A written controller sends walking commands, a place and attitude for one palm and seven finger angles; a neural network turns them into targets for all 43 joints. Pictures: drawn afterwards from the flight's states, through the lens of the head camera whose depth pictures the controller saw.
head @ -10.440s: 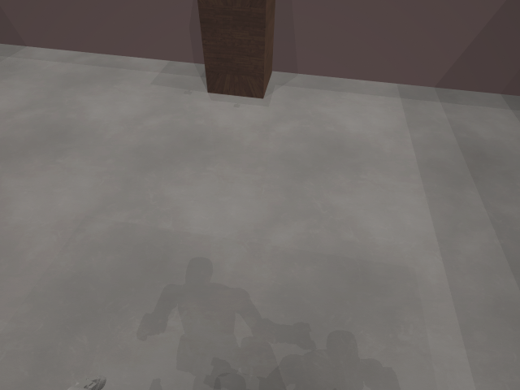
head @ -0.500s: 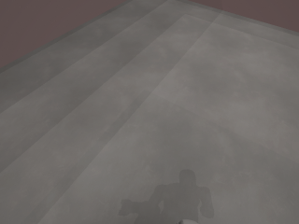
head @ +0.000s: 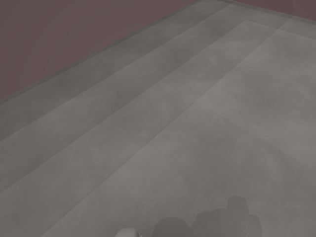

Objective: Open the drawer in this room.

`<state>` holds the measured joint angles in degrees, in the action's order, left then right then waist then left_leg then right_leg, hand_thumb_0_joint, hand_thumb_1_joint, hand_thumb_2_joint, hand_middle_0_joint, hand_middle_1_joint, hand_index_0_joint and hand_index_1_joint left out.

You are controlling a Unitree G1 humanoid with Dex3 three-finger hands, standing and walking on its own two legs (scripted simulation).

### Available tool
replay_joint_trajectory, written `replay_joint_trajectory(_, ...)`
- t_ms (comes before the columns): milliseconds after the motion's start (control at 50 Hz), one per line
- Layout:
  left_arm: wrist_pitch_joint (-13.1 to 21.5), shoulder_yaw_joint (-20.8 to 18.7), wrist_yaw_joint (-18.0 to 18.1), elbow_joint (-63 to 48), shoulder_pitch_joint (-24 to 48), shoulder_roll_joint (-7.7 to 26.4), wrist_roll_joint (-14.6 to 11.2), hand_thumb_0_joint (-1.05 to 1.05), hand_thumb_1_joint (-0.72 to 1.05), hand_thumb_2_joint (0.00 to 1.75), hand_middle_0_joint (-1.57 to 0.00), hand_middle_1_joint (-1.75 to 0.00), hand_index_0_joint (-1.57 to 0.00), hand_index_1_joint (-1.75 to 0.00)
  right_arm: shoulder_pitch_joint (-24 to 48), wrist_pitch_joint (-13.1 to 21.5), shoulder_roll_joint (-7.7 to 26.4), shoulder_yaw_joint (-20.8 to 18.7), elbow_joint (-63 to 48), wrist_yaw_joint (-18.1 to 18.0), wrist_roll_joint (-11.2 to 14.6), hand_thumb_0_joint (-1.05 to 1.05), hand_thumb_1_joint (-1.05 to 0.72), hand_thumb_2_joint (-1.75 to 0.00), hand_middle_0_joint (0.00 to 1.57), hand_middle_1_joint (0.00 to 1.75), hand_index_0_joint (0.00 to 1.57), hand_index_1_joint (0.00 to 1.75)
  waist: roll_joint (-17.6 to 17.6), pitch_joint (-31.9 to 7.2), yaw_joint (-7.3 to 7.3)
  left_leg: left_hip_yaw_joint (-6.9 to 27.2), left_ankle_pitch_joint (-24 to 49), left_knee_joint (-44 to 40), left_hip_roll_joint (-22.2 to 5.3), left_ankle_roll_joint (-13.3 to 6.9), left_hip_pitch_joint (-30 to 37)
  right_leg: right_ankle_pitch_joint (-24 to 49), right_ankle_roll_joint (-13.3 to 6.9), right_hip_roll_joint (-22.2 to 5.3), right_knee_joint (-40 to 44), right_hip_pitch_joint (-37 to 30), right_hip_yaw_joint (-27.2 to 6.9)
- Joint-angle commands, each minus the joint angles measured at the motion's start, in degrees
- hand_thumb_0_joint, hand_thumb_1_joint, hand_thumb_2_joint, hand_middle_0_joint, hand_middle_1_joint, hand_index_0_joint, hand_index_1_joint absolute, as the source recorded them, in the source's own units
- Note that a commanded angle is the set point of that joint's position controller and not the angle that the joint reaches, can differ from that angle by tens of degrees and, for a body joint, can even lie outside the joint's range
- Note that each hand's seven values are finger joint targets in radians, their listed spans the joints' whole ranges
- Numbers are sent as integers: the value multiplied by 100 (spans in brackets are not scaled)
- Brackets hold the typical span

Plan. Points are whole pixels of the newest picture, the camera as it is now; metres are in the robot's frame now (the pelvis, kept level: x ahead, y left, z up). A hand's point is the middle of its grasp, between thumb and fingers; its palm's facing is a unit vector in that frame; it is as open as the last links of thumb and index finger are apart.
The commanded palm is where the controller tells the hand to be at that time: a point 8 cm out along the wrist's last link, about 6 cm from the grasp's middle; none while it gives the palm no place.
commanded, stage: turn or walk to find it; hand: left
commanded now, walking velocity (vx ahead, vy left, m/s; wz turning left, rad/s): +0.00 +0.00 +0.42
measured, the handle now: out of the picture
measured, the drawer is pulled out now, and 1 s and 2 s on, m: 0.00 0.00 0.00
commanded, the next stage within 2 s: none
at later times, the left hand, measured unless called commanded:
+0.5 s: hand out of the picture +0.00 +0.28 -0.17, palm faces +0.24 -0.94 -0.24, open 7.4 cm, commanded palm none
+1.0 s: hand out of the picture -0.02 +0.19 -0.14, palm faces +0.39 -0.87 -0.29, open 7.4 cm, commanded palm none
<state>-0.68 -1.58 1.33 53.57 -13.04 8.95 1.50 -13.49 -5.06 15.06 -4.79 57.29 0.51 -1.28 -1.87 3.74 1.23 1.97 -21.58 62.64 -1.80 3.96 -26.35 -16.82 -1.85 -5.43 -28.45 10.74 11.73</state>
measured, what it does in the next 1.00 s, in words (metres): steps on the spot, turning left: left foot, then right foot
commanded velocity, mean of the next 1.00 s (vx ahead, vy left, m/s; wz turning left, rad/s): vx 0.00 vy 0.00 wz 0.42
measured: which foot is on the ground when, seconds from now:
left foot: up 0.00-0.18, down 0.20-0.78, up 0.80-1.00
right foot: down 0.00-0.22, up 0.24-0.76, down 0.78-1.00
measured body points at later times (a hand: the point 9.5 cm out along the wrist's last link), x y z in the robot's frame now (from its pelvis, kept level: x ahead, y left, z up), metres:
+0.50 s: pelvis -0.02 +0.06 +0.00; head +0.00 +0.09 +0.45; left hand -0.01 +0.33 -0.15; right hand +0.12 -0.16 -0.13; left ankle -0.03 +0.14 -0.74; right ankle -0.02 -0.12 -0.65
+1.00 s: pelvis -0.03 -0.02 +0.00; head +0.01 -0.05 +0.45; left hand -0.04 +0.24 -0.12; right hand +0.09 -0.25 -0.17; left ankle -0.12 +0.14 -0.64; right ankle -0.01 -0.09 -0.74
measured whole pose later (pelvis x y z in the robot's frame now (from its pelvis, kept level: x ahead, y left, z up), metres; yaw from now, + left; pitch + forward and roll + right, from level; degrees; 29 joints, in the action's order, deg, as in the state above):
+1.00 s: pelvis -0.03 -0.02 +0.00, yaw +25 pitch -1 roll +3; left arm -0.9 -1.4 1.4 53.1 -10.7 8.4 1.0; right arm -15.3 -4.7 15.0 -5.2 57.3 0.4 -1.4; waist -3.3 3.1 2.7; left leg 3.5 -19.3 67.5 0.1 3.4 -28.9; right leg -17.1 -2.6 -3.8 -27.6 10.0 8.7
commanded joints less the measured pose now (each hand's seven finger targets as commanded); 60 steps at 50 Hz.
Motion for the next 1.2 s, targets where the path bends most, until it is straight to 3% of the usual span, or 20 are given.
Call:
replay_joint_trajectory(0, 132, -337, 53, -188, -484, 1273, 17, 0, 90, 90, -20, -30, -20, -30, 594, 205, 149, 33, -543, 13, 35, 0, -90, -90, 20, 30, 20, 30, 1158, -371, -382, -327, -406, -865, -25, 36, -292, 2939, -578, -1460, 773, -848, -949)
replay_joint_trajectory(80, 86, -387, 43, -81, -537, 1443, 44, 0, 90, 90, -20, -30, -20, -30, 715, 283, 98, 106, -612, 2, 90, 0, -90, -90, 20, 30, 20, 30, 1394, -519, -448, -609, -521, -1949, 52, -97, 312, 3370, -613, -1558, 448, -849, -867)
replay_joint_trajectory(140, 46, -410, 27, -61, -241, 1469, -2, 0, 90, 90, -20, -30, -20, -30, 297, 334, 188, 94, -517, -4, 80, 0, -90, -90, 20, 30, 20, 30, 1229, -617, -140, -709, 442, -3184, 54, -179, 1217, 2622, -268, -1447, -4, -380, -527)
replay_joint_trajectory(160, 12, -406, 21, -84, -234, 1361, -54, 0, 90, 90, -20, -30, -20, -30, 68, 395, 375, 50, -468, 3, 66, 0, -90, -90, 20, 30, 20, 30, 705, -787, 9, -517, 1252, -3924, -115, -269, 1962, 2070, 0, -1296, -582, 130, -322)
replay_joint_trajectory(180, -36, -363, 1, -214, -318, 1073, -101, 0, 90, 90, -20, -30, -20, -30, -142, 460, 951, -67, -481, -17, 20, 0, -90, -90, 20, 30, 20, 30, -854, -950, 112, 1111, 2639, -4286, -1308, -734, 2755, 126, 433, -589, -1697, 1316, 12)
replay_joint_trajectory(200, -82, -227, 12, -403, -56, 790, -82, 0, 90, 90, -20, -30, -20, -30, -391, 419, 1329, -154, -429, -66, 35, 0, -90, -90, 20, 30, 20, 30, -1655, -808, 237, 1943, 4472, -4376, -2181, -1336, 2716, -2166, 638, -149, -2628, 2046, -320)
replay_joint_trajectory(220, -136, -256, 32, -407, 89, 954, -58, 0, 90, 90, -20, -30, -20, -30, -370, 372, 1283, -125, -381, -81, 11, 0, -90, -90, 20, 30, 20, 30, -1053, -750, 244, 1538, 3812, -4312, -2250, -1579, 2256, -2035, 523, -217, -3176, 1789, -721)
replay_joint_trajectory(240, -189, -281, 39, -315, 191, 881, -33, 0, 90, 90, -20, -30, -20, -30, -122, 404, 1063, -72, -417, -139, -2, 0, -90, -90, 20, 30, 20, 30, -1339, -532, 164, 1434, 3255, -4501, -1837, -1405, 1849, -1696, 522, -254, -3335, 1868, -970)
replay_joint_trajectory(260, -193, -328, 1, -244, 211, 970, -33, 0, 90, 90, -20, -30, -20, -30, 176, 402, 918, -33, -502, -183, -7, 0, -90, -90, 20, 30, 20, 30, -1180, -283, 66, 1322, 2975, -4506, -1603, -1295, 1799, -1289, 547, -223, -3549, 2046, -1008)
replay_joint_trajectory(360, -138, -334, -72, -59, -60, 966, -33, 0, 90, 90, -20, -30, -20, -30, 288, 498, 758, 34, -598, -186, 49, 0, -90, -90, 20, 30, 20, 30, -450, -498, -129, 770, 3445, -4471, -1086, -1120, 2150, -380, 691, -99, -3709, 2028, -1039)
replay_joint_trajectory(600, -120, -262, -15, -496, 688, 787, -88, 0, 90, 90, -20, -30, -20, -30, -168, 425, 759, -83, -543, -157, -32, 0, -90, -90, 20, 30, 20, 30, -710, -578, 114, 1811, 2950, -4336, -1113, -1467, 1973, -949, 659, 189, -2088, 1509, -1118)
replay_joint_trajectory(700, -25, -261, 19, -413, 188, 792, -143, 0, 90, 90, -20, -30, -20, -30, -26, 400, 727, -117, -576, -135, -13, 0, -90, -90, 20, 30, 20, 30, -549, -890, -139, 1891, 3176, -3873, -765, -1222, 1472, -78, 524, 442, -187, 205, -987)
replay_joint_trajectory(720, 20, -284, 36, -353, -3, 870, -136, 0, 90, 90, -20, -30, -20, -30, 2, 402, 660, -111, -596, -125, 24, 0, -90, -90, 20, 30, 20, 30, -367, -982, -241, 1755, 2743, -3650, -578, -999, 1098, 530, 496, 324, 608, -434, -1012)
replay_joint_trajectory(740, 84, -336, 64, -327, -169, 1187, -87, 0, 90, 90, -20, -30, -20, -30, -40, 410, 430, -91, -607, -87, 78, 0, -90, -90, 20, 30, 20, 30, 316, -1070, -301, 1373, 1731, -3144, -209, -667, 287, 790, 326, -366, 1085, -1309, -1625)
replay_joint_trajectory(760, 117, -430, 103, -322, -274, 1646, -12, 0, 90, 90, -20, -30, -20, -30, 1, 419, 90, -25, -760, -68, 90, 0, -90, -90, 20, 30, 20, 30, 1725, -918, -379, 314, -476, -1977, 606, -263, -738, 1353, -281, -1793, 1195, -1611, -2967)
replay_joint_trajectory(780, 75, -396, 101, -408, -199, 1695, -36, 0, 90, 90, -20, -30, -20, -30, 112, 352, 339, -105, -795, -92, 35, 0, -90, -90, 20, 30, 20, 30, 1418, -707, -390, 313, -1208, -807, 529, -246, -615, 1604, -767, -2318, 1251, -656, -3044)
replay_joint_trajectory(840, 68, -307, 111, -609, 689, 1146, -83, 0, 90, 90, -20, -30, -20, -30, -213, 174, 332, -152, -433, -20, -13, 0, -90, -90, 20, 30, 20, 30, 897, -59, 90, 369, -305, 583, 215, -190, -590, 926, -495, -1440, 1333, 209, -1956)
replay_joint_trajectory(880, 133, -250, 68, -572, 616, 970, -74, 0, 90, 90, -20, -30, -20, -30, -342, 159, 234, -120, -328, 20, -17, 0, -90, -90, 20, 30, 20, 30, 918, 19, 111, 173, 167, 786, 177, -84, -605, 1435, -331, -1093, 1208, 127, -1316)
replay_joint_trajectory(1020, 162, -296, 67, -297, -223, 1076, -35, 0, 90, 90, -20, -30, -20, -30, 199, 149, 247, -57, -401, 3, -11, 0, -90, -90, 20, 30, 20, 30, 1118, -134, -216, -1, 38, 246, -17, 91, -694, 2258, -494, -1302, 1021, -582, -1167)
replay_joint_trajectory(1180, 99, -388, 55, -87, -549, 1396, 38, 0, 90, 90, -20, -30, -20, -30, 756, 268, 112, 108, -584, -4, 82, 0, -90, -90, 20, 30, 20, 30, 1416, -510, -435, -532, -514, -1789, 25, -69, 189, 3439, -659, -1532, 475, -939, -896)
